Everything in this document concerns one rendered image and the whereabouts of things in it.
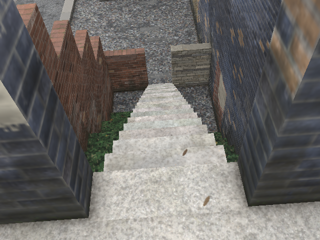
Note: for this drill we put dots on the stairs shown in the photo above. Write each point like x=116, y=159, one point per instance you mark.
x=163, y=131

